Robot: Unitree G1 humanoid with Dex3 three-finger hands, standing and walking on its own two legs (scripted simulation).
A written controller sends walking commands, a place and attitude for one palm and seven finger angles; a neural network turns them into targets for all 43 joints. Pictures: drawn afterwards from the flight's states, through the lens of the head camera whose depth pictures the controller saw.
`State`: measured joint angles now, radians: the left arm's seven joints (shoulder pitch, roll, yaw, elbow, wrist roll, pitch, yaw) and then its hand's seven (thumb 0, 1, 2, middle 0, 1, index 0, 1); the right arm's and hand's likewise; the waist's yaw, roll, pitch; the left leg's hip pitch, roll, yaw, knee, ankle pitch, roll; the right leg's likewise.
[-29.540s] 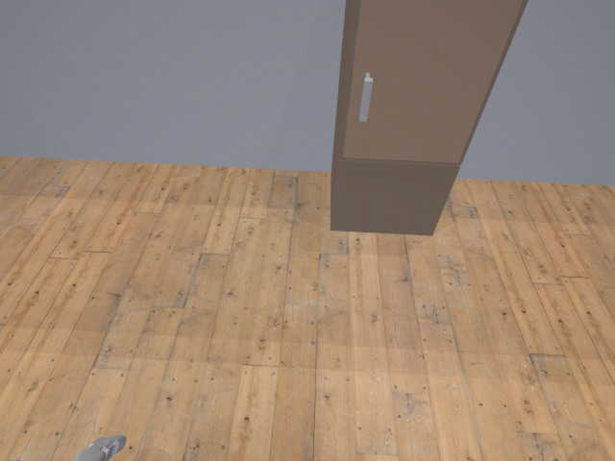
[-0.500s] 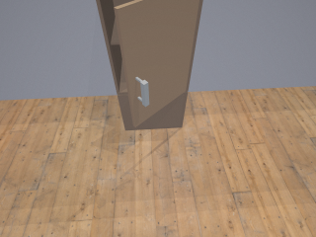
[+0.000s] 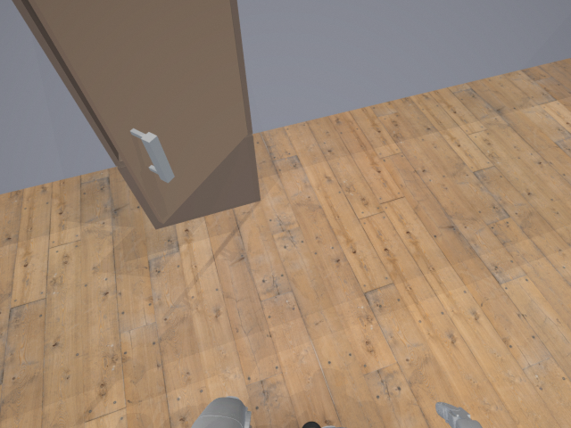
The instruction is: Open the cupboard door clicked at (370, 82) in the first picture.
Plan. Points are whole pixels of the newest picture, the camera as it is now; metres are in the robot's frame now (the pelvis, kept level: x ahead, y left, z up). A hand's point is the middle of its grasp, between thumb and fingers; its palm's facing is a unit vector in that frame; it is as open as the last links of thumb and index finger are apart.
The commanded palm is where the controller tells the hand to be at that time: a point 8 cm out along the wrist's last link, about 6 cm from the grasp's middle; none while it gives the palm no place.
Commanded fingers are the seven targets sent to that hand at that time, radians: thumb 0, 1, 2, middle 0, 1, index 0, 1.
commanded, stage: walk to a spot facing it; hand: left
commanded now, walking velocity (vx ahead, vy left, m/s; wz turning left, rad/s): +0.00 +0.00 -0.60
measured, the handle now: (152, 155) +0.62 +0.36 -0.10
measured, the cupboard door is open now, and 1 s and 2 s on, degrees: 40 40 40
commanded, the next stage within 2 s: none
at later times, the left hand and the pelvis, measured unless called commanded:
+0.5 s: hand (186, 382) +0.18 +0.19 -0.17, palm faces -0.29 -0.90 -0.31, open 7.3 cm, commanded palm none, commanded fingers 0.00 0.90 0.90 -0.20 -0.30 -0.20 -0.30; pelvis +0.01 +0.00 -0.02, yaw -19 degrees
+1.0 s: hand (282, 318) +0.30 +0.04 -0.16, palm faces -0.62 -0.76 -0.19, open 7.4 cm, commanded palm none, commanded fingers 0.00 0.90 0.90 -0.20 -0.30 -0.20 -0.30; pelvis +0.08 -0.05 +0.00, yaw -37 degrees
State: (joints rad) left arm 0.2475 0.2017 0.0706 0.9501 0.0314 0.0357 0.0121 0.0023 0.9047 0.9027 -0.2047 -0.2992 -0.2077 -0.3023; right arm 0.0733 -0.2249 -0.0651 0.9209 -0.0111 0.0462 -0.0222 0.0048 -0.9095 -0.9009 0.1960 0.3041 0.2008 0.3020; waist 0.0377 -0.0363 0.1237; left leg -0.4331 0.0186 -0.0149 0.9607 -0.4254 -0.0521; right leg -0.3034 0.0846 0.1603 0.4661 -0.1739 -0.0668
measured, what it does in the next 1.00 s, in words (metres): steps on the spot, turning right: left foot, then right foot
